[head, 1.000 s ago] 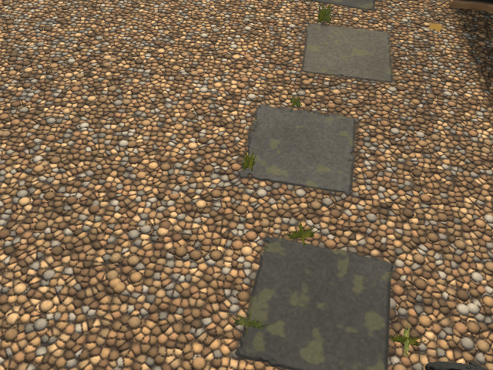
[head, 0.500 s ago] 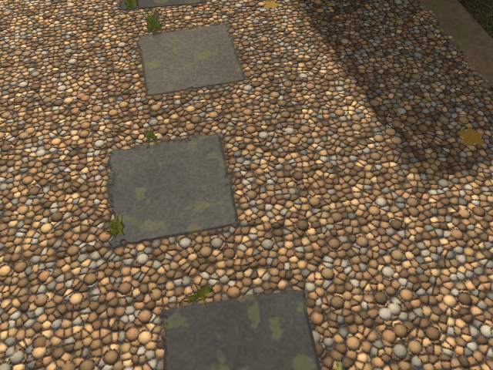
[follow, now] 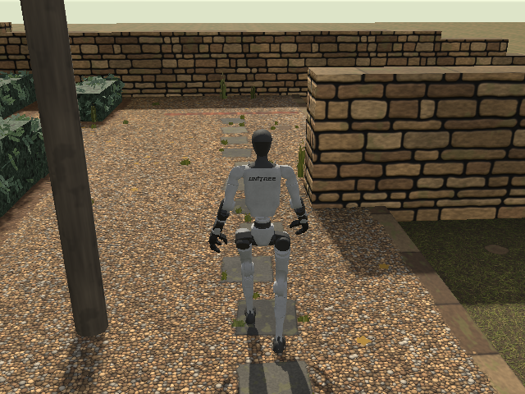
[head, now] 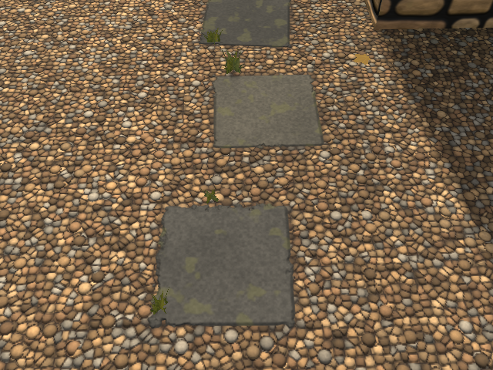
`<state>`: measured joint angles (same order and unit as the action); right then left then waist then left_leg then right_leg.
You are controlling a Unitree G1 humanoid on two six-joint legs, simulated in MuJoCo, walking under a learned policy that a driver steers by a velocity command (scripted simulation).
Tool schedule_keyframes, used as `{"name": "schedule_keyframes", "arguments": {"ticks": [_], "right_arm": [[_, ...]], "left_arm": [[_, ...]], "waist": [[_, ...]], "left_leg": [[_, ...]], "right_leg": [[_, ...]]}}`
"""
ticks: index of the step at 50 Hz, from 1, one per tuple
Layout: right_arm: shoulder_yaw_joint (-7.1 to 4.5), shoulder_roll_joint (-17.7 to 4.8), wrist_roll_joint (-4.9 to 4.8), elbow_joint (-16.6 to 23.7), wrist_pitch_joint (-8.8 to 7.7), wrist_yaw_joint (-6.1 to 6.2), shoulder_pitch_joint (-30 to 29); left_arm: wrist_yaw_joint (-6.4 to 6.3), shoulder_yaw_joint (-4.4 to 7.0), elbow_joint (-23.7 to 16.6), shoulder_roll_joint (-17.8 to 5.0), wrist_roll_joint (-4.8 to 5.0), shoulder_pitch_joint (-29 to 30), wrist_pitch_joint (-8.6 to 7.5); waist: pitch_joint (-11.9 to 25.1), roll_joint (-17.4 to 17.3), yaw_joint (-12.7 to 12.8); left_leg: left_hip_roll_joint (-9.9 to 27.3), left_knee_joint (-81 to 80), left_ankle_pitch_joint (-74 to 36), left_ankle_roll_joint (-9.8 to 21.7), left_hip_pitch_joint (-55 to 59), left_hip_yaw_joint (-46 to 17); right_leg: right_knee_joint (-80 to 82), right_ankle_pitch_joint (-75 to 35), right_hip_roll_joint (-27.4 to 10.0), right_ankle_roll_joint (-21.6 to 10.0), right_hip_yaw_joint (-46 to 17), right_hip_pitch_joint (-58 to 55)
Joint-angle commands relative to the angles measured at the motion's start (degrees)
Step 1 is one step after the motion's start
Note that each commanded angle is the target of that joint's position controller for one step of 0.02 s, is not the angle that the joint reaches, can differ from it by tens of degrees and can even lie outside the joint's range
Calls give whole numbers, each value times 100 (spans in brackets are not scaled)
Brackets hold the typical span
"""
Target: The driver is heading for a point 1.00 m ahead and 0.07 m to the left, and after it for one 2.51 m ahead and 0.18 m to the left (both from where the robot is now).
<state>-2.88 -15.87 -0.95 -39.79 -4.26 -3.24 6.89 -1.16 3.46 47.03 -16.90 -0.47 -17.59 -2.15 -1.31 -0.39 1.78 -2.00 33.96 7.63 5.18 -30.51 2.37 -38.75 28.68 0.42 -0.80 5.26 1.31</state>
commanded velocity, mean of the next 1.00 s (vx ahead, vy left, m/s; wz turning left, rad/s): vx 0.50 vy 0.00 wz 0.20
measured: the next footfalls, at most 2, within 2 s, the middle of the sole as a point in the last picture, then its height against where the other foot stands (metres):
right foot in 0.44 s outside the picture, level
left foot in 0.90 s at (183, 311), level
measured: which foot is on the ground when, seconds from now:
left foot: down 0.00-0.44, up 0.46-0.88, down 0.90-1.00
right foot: up 0.00-0.42, down 0.44-0.90, up 0.92-1.00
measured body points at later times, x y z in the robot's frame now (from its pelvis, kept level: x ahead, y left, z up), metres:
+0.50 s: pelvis +0.30 -0.01 +0.01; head +0.32 -0.01 +0.46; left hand +0.44 +0.29 -0.06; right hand +0.42 -0.28 -0.11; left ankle +0.12 +0.07 -0.68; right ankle +0.41 -0.10 -0.72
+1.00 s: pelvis +0.53 +0.09 +0.02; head +0.55 +0.11 +0.47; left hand +0.49 +0.38 -0.11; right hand +0.78 -0.11 -0.05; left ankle +0.56 +0.21 -0.72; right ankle +0.45 -0.07 -0.64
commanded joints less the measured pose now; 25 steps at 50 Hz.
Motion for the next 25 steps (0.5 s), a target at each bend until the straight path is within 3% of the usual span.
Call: {"name": "schedule_keyframes", "arguments": {"ticks": [1,2,3,4,5,8,10,13,16,18,20,21,22,23,24,25], "right_arm": [[-397,-1173,-57,35,-22,108,2049],[-342,-1003,-8,79,-17,147,1754],[-317,-950,3,177,-2,164,1355],[-281,-848,21,270,10,174,1035],[-238,-757,84,361,12,195,866],[-253,-811,43,398,12,260,743],[-300,-971,22,347,26,330,844],[-316,-1009,-31,244,97,398,1067],[-326,-1026,-62,123,165,417,1363],[-317,-969,-75,93,205,432,1430],[-331,-965,-49,116,234,443,1324],[-297,-861,-28,138,242,438,1224],[-203,-597,14,172,216,415,1235],[-76,-274,130,250,191,412,1403],[-20,-123,-92,304,130,400,2293],[-111,-711,-129,114,117,415,2110]], "left_arm": [[161,-33,-648,-536,33,-88,-432],[220,20,-882,-752,239,507,-555],[200,-12,-960,-686,187,746,-618],[165,25,-975,-705,46,823,-620],[154,59,-988,-722,-8,710,-566],[108,38,-972,-550,-62,484,-391],[78,-19,-1080,-410,-79,827,-344],[105,-83,-1202,-248,-47,1481,-376],[166,-51,-1322,-340,50,1910,-436],[208,16,-1349,-490,73,1949,-484],[224,97,-1303,-626,94,1705,-538],[212,152,-1175,-689,81,1265,-566],[182,226,-1073,-856,-11,670,-600],[147,292,-992,-1152,-71,-194,-593],[218,415,-657,-1539,-63,-590,-510],[245,291,-782,-925,94,-423,-501]], "waist": [[2374,-897,-874],[1488,-625,-909],[968,3,-697],[606,161,-484],[517,19,-280],[332,-169,-69],[202,-202,-153],[188,-351,-438],[217,-449,-620],[243,-506,-582],[258,-676,-393],[397,-702,-148],[895,-579,115],[1687,179,364],[1988,2262,-47],[1444,1332,153]], "left_leg": [[1996,-1439,1193,1754,5483,-4805],[1837,-1598,1038,1461,4838,-3981],[1636,-1677,560,1303,3945,-3415],[1467,-1780,-102,1258,3180,-3033],[1304,-1914,-576,1255,2693,-2773],[1079,-2103,-1326,1279,1908,-2232],[875,-2138,-1462,1166,1541,-1885],[543,-1971,-1024,831,1323,-1624],[652,-1730,-572,710,1591,-1993],[794,-1405,-326,639,2017,-2394],[903,-1053,-395,544,2234,-2716],[807,-738,-622,436,2237,-2635],[553,89,-808,261,2024,-2347],[114,1692,441,35,1284,-1774],[-479,3339,2642,-296,-735,-1223],[-67,3930,2405,-360,-1333,-1457]], "right_leg": [[-4199,327,269,38,-1267,4167],[-4029,-204,-30,-68,-1251,4536],[-3547,-630,-274,-97,-1163,4386],[-3068,-840,-412,-28,-1110,4101],[-2852,-966,-517,31,-1136,3717],[-2105,-1131,-566,323,-943,3444],[-1340,-1762,-480,491,-819,3368],[14,-3017,-208,544,-768,2886],[675,-3329,-8,510,-850,2639],[1006,-3044,20,400,-1006,2585],[1159,-2575,13,208,-1027,2270],[1386,-2640,2,53,-896,1747],[1336,-2633,-366,-219,-1118,698],[1286,-2432,-1347,-592,-2233,-753],[1899,-1011,-2370,-1566,-4986,-2054],[2173,203,-2273,-1441,-5145,-1739]]}}
Velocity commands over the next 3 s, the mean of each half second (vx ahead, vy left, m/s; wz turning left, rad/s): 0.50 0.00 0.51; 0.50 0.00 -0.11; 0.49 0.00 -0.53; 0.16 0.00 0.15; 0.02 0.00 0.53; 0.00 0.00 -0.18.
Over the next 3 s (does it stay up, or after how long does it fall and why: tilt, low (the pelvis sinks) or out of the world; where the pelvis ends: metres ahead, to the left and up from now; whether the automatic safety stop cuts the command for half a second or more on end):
stays up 1.00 0.00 0.01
